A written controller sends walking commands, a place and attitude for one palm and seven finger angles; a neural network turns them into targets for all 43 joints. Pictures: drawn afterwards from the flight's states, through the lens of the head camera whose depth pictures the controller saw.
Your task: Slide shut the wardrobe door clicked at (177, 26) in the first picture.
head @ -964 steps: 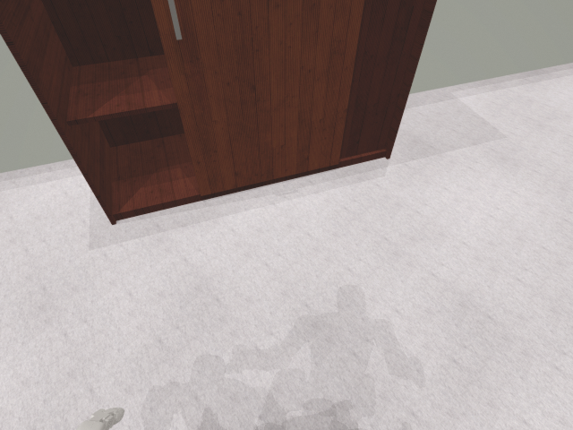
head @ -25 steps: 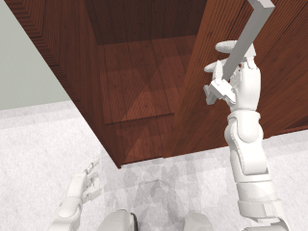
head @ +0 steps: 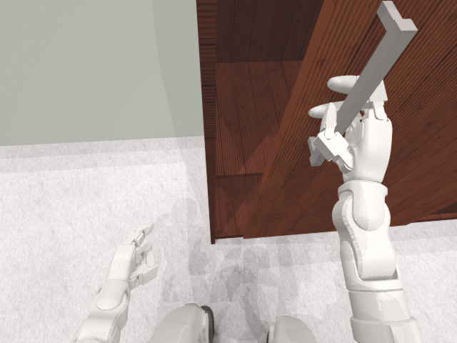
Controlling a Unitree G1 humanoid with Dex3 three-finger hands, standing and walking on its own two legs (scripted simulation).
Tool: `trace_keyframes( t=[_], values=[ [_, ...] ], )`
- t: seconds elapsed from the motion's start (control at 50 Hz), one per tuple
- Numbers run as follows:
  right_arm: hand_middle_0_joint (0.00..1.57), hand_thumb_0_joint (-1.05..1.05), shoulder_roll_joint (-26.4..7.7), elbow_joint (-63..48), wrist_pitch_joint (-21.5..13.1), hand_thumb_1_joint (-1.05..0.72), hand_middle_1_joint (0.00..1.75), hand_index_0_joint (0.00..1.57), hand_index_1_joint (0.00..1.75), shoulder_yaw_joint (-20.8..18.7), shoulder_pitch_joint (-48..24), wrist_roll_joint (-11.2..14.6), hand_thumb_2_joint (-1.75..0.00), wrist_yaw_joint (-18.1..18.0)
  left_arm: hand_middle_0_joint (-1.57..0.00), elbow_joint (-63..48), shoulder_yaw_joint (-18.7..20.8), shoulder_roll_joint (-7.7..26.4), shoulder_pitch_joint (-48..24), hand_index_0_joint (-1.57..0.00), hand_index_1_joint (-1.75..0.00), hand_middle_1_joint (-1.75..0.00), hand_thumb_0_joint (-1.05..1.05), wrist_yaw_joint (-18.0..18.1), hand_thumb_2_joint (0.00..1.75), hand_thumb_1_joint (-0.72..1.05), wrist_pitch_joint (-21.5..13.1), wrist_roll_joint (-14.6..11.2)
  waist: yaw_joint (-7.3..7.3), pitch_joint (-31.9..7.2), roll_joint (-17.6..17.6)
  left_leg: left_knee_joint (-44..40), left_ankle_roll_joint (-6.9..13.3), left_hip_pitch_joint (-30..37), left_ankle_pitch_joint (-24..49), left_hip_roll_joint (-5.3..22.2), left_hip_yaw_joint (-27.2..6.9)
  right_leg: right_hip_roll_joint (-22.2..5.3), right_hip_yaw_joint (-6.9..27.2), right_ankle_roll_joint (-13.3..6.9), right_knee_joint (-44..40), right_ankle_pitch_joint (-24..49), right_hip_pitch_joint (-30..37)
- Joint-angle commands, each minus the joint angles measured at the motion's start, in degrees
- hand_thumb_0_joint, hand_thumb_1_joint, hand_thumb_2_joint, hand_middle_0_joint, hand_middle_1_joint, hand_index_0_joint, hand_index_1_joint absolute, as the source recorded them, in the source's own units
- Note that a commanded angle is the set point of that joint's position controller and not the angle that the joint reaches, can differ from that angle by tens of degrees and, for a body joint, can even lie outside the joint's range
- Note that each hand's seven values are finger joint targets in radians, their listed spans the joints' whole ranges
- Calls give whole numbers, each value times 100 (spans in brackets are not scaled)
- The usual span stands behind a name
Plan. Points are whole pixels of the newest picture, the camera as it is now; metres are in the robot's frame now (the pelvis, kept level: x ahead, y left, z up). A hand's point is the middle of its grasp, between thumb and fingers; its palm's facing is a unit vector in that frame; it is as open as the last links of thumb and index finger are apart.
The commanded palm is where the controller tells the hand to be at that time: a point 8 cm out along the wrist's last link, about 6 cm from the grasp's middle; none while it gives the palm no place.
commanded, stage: step sideways, sliding the door along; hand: right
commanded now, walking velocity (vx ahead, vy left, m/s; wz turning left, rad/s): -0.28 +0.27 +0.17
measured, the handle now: (342, 105) +0.42 -0.14 +0.16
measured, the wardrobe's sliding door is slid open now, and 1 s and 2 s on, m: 0.11 0.00 0.00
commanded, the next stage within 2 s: stop walking and hold the door there in 0.76 s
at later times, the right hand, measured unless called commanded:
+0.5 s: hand (236, 143) +0.36 +0.00 +0.15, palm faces +0.11 +0.99 -0.06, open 5.9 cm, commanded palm +0.33 +0.02 +0.15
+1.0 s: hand (240, 144) +0.36 +0.00 +0.14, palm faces +0.28 +0.93 -0.26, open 6.2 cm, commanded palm +0.32 -0.04 +0.14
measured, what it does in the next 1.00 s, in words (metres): steps to the left: right foot, then left foot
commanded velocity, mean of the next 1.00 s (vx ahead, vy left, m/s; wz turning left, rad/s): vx -0.02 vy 0.22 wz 0.08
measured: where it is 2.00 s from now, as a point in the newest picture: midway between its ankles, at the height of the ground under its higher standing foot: outside the picture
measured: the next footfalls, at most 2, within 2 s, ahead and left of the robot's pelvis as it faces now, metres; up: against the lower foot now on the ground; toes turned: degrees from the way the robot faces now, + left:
right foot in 0.02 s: +0.01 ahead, -0.19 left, +0.00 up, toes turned -10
left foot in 0.18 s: +0.02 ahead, +0.16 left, +0.00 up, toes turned +4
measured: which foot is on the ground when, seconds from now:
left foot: down 0.00-0.06, up 0.08-0.16, down 0.18-0.74, up 0.76-0.90, down 0.92-1.00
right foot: up 0.00-0.00, down 0.02-0.20, up 0.22-0.34, down 0.36-0.52, up 0.54-0.70, down 0.72-0.94, up 0.96-1.00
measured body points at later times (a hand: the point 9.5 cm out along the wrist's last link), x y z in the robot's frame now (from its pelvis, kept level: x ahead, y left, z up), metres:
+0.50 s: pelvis -0.04 +0.11 -0.01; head +0.02 +0.13 +0.43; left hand +0.15 +0.33 -0.11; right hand +0.34 -0.05 +0.15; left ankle -0.02 +0.16 -0.73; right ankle -0.04 -0.11 -0.73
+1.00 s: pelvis -0.04 +0.21 +0.00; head +0.00 +0.23 +0.44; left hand +0.12 +0.44 -0.11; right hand +0.34 -0.05 +0.16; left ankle -0.03 +0.31 -0.73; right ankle -0.07 +0.00 -0.69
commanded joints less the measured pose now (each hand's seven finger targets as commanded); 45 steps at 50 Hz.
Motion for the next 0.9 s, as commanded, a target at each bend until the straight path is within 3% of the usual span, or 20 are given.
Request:
trace_keyframes(
  t=[0.0,0.04,0.1,0.16,0.2,0.22,0.3,0.34,0.4,0.48,0.52,0.54,0.56,0.62,0.64,0.68,0.72,0.84,0.86,0.88],
  values=[
    [45,0,360,-2492,-1003,-90,140,45,140,1808,-2579,-53,-90,696,-20,-924,337,699,-108,-20,-30,-30,0,-68,90,90,-165,-1,569,-4146,241,576,-420,1111,3613,784,-994,-1337,642,-538,-1291,4850,2420],
    [45,0,684,-2504,-1026,-90,140,45,140,1887,-2914,-190,-90,792,-20,-1122,336,572,-221,-20,-30,-30,0,-240,90,90,-137,55,424,-3648,-1490,1319,-492,-14,-867,439,-653,-2186,581,-1086,-1276,6263,2476],
    [45,0,709,-1836,-879,-90,140,45,140,1884,-3034,-279,-90,788,-20,-1148,333,615,6,-20,-30,-30,0,-273,90,90,-30,17,394,-3442,-1386,830,-383,372,-562,403,-467,-1967,140,-874,-615,5556,2172],
    [45,0,656,-1590,-791,-90,140,45,140,1842,-3238,-322,-90,844,-20,-1178,248,513,56,-20,-30,-30,0,-203,90,90,118,-146,478,-3534,-333,-762,-385,1190,1980,471,-389,-1106,-152,-525,588,3964,1820],
    [45,0,391,-1443,-703,-90,140,45,140,1704,-3220,-231,-90,783,-20,-1086,259,493,-68,-20,-30,-30,0,-31,90,90,163,-141,590,-3572,1307,-771,215,2063,6359,1362,-2011,-2,-83,-10,1069,308,368],
    [45,0,408,-1277,-677,-90,140,45,140,1663,-2913,-176,-90,771,-20,-954,326,487,62,-20,-30,-30,0,-11,90,90,115,-90,510,-3587,1270,-673,238,2242,6903,1485,-2112,200,149,-56,1171,-687,-12],
    [45,0,581,-1608,-802,-90,140,45,140,1875,-3426,-21,-90,747,-20,-728,257,437,-47,-20,-30,-30,0,20,90,90,27,-36,660,-3906,667,-38,38,2107,5455,1131,-1447,-156,213,-165,-994,1377,1055],
    [45,0,775,-1336,-809,-90,140,45,140,1967,-3394,39,-90,847,-20,-876,400,684,-29,-20,-30,-30,0,-80,90,90,89,-19,563,-4169,-242,568,-436,881,2079,526,-1022,-1585,1309,-872,-1127,4710,2252],
    [45,0,770,-1120,-784,-90,140,45,140,1831,-3858,-91,-90,896,-20,-995,327,571,-107,-20,-30,-30,0,-208,90,90,189,1,437,-3317,-1915,891,-439,608,-701,363,-607,-1975,852,-1161,-1142,4404,1354],
    [45,0,512,-722,-578,-90,140,45,140,1527,-3945,-94,-90,899,-20,-926,308,633,222,-20,-30,-30,0,-153,90,90,351,-160,482,-3795,-83,-729,-300,1712,2291,542,-890,-1028,324,-658,345,3470,1338],
    [45,0,318,-290,-469,-90,140,45,140,1387,-3756,-49,-90,855,-20,-913,307,510,190,-20,-30,-30,0,-68,90,90,343,-197,519,-3646,1251,-1273,-34,2290,5126,1426,-2459,285,184,-157,1259,-549,37],
    [45,0,355,-141,-475,-90,140,45,140,1394,-3591,-6,-90,847,-20,-824,291,467,271,-20,-30,-30,0,-70,90,90,319,-168,457,-3494,1033,-1342,-758,2202,5255,1478,-2526,434,420,-167,1602,-1038,-237],
    [45,0,382,-411,-531,-90,140,45,140,1363,-3750,43,-90,804,-20,-719,230,441,272,-20,-30,-30,0,-46,90,90,277,-133,457,-3619,821,-1255,-941,2408,5220,1412,-2257,464,536,-174,1433,-965,-341],
    [45,0,125,-420,-609,-90,140,45,140,1190,-3787,32,-90,647,-20,-594,222,557,310,-20,-30,-30,0,57,90,90,284,-31,463,-3878,735,-828,-45,2854,5268,1168,-1730,410,275,-191,-278,-171,188],
    [45,0,19,-429,-626,-90,140,45,140,1145,-3733,59,-90,626,-20,-619,249,604,343,-20,-30,-30,0,70,90,90,298,-35,465,-3947,585,-721,-490,2708,5089,1090,-1651,296,143,-225,-793,568,672],
    [45,0,-16,-470,-620,-90,140,45,140,1144,-3696,134,-90,639,-20,-698,338,765,370,-20,-30,-30,0,67,90,90,325,-71,454,-4109,50,-106,-1119,1573,4064,764,-1347,-835,857,-695,-1425,3084,2142],
    [45,0,202,-244,-527,-90,140,45,140,1153,-3545,148,-90,749,-20,-897,381,870,260,-20,-30,-30,0,-76,90,90,452,-13,340,-3651,-1115,1371,-861,-264,-548,300,-962,-2432,1970,-1540,-1550,5445,2714],
    [45,0,135,-111,-433,-90,140,45,140,1062,-3522,37,-90,780,-20,-815,332,931,514,-20,-30,-30,0,-140,90,90,454,-76,421,-3077,-1274,152,-537,474,-103,208,-69,-1624,158,-826,-539,5280,2241],
    [45,0,-3529,1393,-400,-90,140,45,140,-2462,-2477,-191,-90,481,-20,-314,520,1418,876,-20,-30,-30,0,-52,90,90,558,-39,187,-3212,-1325,-280,-616,459,268,83,77,-1393,-130,-628,-328,5056,2178],
    [45,0,-2640,1072,-381,-90,140,45,140,-1525,-2421,-181,-90,651,-20,-544,440,1243,786,-20,-30,-30,0,-80,90,90,590,-40,164,-3124,-907,-1001,-542,1190,1636,215,19,-935,-165,-407,475,4570,1668]
  ],
)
